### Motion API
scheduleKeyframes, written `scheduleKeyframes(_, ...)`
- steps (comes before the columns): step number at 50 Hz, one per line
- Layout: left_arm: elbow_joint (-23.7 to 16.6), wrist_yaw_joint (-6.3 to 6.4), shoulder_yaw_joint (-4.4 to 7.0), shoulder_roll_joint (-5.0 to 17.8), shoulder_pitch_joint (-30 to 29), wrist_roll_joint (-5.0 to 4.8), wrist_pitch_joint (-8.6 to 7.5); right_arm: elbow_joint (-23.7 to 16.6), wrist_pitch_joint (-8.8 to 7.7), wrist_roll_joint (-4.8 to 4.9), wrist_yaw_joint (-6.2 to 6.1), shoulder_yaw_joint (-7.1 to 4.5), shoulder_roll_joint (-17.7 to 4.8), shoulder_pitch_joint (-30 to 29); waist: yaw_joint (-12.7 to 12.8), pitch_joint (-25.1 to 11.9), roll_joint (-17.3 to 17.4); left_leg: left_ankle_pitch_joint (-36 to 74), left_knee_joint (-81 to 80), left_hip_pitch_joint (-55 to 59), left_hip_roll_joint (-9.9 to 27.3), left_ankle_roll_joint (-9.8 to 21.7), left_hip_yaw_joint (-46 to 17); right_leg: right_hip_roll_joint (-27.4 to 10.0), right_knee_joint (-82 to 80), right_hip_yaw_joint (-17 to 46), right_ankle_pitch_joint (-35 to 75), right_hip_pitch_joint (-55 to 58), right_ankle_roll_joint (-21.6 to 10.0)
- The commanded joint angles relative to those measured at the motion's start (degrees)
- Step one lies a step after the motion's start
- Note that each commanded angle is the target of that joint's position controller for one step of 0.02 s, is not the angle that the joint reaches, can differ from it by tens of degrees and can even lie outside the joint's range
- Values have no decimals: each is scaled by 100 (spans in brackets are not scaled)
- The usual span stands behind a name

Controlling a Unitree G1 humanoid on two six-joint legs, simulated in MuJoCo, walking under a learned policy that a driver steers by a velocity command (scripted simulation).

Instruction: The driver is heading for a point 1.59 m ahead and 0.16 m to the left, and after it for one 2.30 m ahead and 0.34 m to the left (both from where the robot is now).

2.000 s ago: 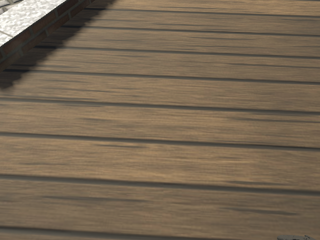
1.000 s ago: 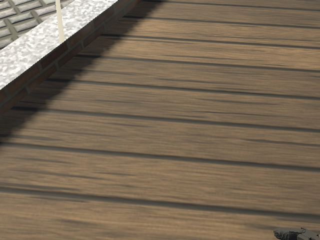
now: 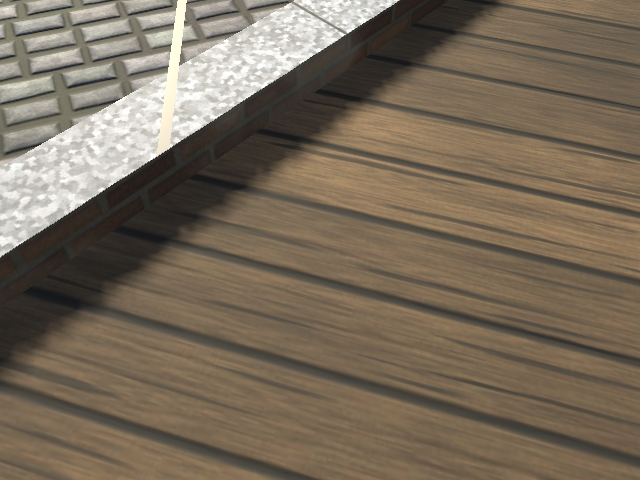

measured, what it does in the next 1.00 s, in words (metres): steps on the spot: left foot, then right foot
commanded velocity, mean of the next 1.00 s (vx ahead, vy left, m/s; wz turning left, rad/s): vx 0.02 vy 0.00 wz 0.27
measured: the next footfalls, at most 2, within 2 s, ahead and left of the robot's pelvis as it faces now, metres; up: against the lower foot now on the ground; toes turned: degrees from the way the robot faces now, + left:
left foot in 0.02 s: +0.11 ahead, +0.11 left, +0.00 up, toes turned +5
right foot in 0.46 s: +0.12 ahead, -0.13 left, +0.00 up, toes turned +14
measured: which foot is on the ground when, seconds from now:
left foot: up 0.00-0.00, down 0.02-0.48, up 0.50-0.72, down 0.74-1.00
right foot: down 0.00-0.04, up 0.06-0.44, down 0.46-1.00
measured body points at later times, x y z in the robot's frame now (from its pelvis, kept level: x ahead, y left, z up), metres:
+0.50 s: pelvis +0.05 -0.01 +0.00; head +0.07 -0.02 +0.44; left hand +0.09 +0.29 -0.12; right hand +0.27 -0.24 -0.10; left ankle +0.07 +0.11 -0.73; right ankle +0.08 -0.14 -0.74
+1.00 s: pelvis +0.04 +0.00 +0.00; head +0.04 +0.01 +0.45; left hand +0.07 +0.29 -0.13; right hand +0.21 -0.22 -0.12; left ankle +0.00 +0.12 -0.74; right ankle +0.08 -0.14 -0.74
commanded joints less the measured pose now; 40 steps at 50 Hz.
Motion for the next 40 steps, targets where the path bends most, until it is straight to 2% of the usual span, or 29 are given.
scheduleKeyframes(1,-190,13,231,890,137,-54,34,-277,-54,-35,-46,-323,-882,709,-374,-872,-106,1442,-1216,1244,-251,447,-69,-1112,1172,463,3209,252,-290)
scheduleKeyframes(2,-375,-23,164,679,120,173,-10,-299,-72,-92,-192,-521,-1644,1079,-342,-1188,1230,4398,-1120,2531,896,1016,-1731,-471,2899,174,1157,-1213,205)
scheduleKeyframes(3,-627,-48,77,475,-97,269,-33,-427,-121,-226,-187,-469,-1736,972,-277,-1750,1804,4577,-1340,3152,1914,2275,-3472,441,4359,947,-2335,-2629,479)
scheduleKeyframes(4,-550,-97,154,725,-293,164,-29,-475,-223,-166,-104,-361,-1385,892,-448,-1887,808,4112,-1478,2975,1771,2191,-3131,245,4852,1825,-2332,-2771,397)
scheduleKeyframes(5,-589,-94,154,698,-414,15,-21,-501,-302,-116,-110,-320,-1253,603,-313,-1519,571,3517,-1511,2637,1472,1863,-2561,135,4813,1889,-1862,-2923,288)
scheduleKeyframes(6,-501,-33,159,649,-376,38,0,-513,-325,-35,-138,-306,-1151,328,-167,-1192,214,2820,-1577,2276,1150,1520,-2213,24,4439,1912,-1403,-2964,274)
scheduleKeyframes(7,-494,35,206,781,-405,115,29,-549,-305,22,-194,-266,-1027,110,-80,-1046,270,2367,-1669,1984,1001,1345,-2076,-44,4093,1945,-1045,-2862,285)
scheduleKeyframes(8,-482,48,214,769,-359,133,51,-589,-275,-16,-236,-247,-1023,30,8,-1030,436,2273,-1731,1666,863,1307,-1992,34,4017,1895,-820,-2564,318)
scheduleKeyframes(10,-457,57,195,658,-220,101,57,-626,-256,-72,-286,-257,-1052,43,56,-1105,568,2227,-1770,1579,745,1312,-1955,166,3565,1902,-594,-2358,389)
scheduleKeyframes(13,-455,68,138,540,-274,90,53,-624,-233,-45,-349,-276,-1111,99,-24,-1162,601,1785,-1737,1596,704,1283,-2018,222,2721,1956,-401,-2150,492)
scheduleKeyframes(19,-420,-41,116,624,-222,47,27,-570,-150,-130,-317,-166,-985,40,-191,-1000,881,870,-1664,1210,682,1183,-2271,206,1675,1825,-339,-1335,421)
scheduleKeyframes(21,-360,-110,100,577,-21,60,-30,-547,-119,-96,-314,-99,-909,-54,-57,-946,827,919,-1435,1170,604,1042,-2318,245,820,1710,27,-916,283)
scheduleKeyframes(22,-294,-150,84,530,158,92,-62,-520,-102,-68,-320,-53,-829,-59,64,-912,754,862,-1293,1035,467,868,-2251,260,57,1639,605,-492,167)
scheduleKeyframes(23,-279,-169,103,705,259,183,-80,-451,-110,-80,-328,-8,-705,163,24,-889,437,474,-1022,784,215,571,-2080,-105,-334,1990,1098,-82,-15)
scheduleKeyframes(24,-332,-147,158,1115,315,284,-78,-446,-137,-180,-323,61,-462,429,-226,-971,-726,-699,25,325,-468,198,-1406,-1178,-577,3073,2022,277,-413)
scheduleKeyframes(25,-295,-145,121,1105,55,358,-79,-622,-173,-136,-321,-1,-601,255,-320,-662,-1606,-1859,343,101,-793,-42,-911,-1867,-783,3914,2067,-503,-1314)
scheduleKeyframes(26,-448,-131,59,858,-215,373,-133,-558,-184,-138,-341,-84,-948,30,-129,-555,-1286,-1986,1030,275,-592,-174,-1047,-1779,-934,3899,1817,-724,-1500)
scheduleKeyframes(27,-429,-101,61,846,-266,317,-164,-513,-170,-76,-349,-159,-1049,-26,-103,-514,-1156,-1888,1470,118,-628,-241,-1021,-1572,-873,3643,1843,-566,-1388)
scheduleKeyframes(28,-413,-81,67,897,-287,234,-184,-389,-125,-71,-374,-168,-950,66,-119,-520,-1001,-1845,1721,23,-592,-339,-1029,-1392,-787,3374,1965,-402,-1269)
scheduleKeyframes(29,-381,-65,51,848,-308,148,-198,-355,-86,-94,-384,-152,-854,112,-125,-486,-954,-1702,1777,-70,-486,-425,-1107,-1357,-682,3261,2217,-231,-1205)
scheduleKeyframes(30,-321,-55,26,768,-293,108,-179,-291,-71,-83,-374,-95,-650,177,-167,-504,-872,-1640,1529,62,-431,-488,-1020,-1185,-585,2991,2478,-174,-1119)
scheduleKeyframes(32,-209,-62,10,680,-225,100,-98,-228,-103,-62,-342,34,-314,105,-74,-599,-978,-1436,538,513,-357,-546,-644,-876,-381,2568,2867,-28,-963)
scheduleKeyframes(34,-99,-67,7,716,-67,85,-27,-112,-120,-7,-334,33,-309,119,-25,-712,-1054,-722,-578,1033,-413,-523,-402,-796,-190,2484,3139,108,-931)
scheduleKeyframes(35,-52,-76,-3,717,-20,44,-9,-14,-116,-4,-324,19,-350,238,-95,-709,-1034,22,-1403,1403,-455,-443,-312,-724,-131,2436,3004,77,-835)
scheduleKeyframes(36,8,-88,-16,689,155,31,-29,24,-102,-35,-320,-7,-499,226,-41,-727,-922,599,-1754,1786,-372,-330,-466,-676,-156,2468,2646,-46,-648)
scheduleKeyframes(37,16,-125,-55,622,251,107,-91,-12,-82,-79,-348,-50,-789,211,62,-857,-504,1667,-1563,2283,18,-175,-869,-562,-94,2372,2112,-366,-375)
scheduleKeyframes(38,55,-185,-49,613,465,173,-161,26,-55,-84,-356,-108,-1090,161,326,-899,155,2003,-1104,2290,204,99,-992,-183,-128,2015,1428,-515,-143)
scheduleKeyframes(39,103,-189,-79,558,236,174,-171,76,-70,-112,-287,-62,-803,146,144,-911,282,1209,-1136,1849,127,219,-955,-11,-99,1756,948,-185,70)
scheduleKeyframes(40,97,-180,-71,605,-25,161,-148,110,-103,-150,-240,-8,-613,120,51,-724,174,835,-1268,1619,67,197,-975,25,5,1697,865,-130,158)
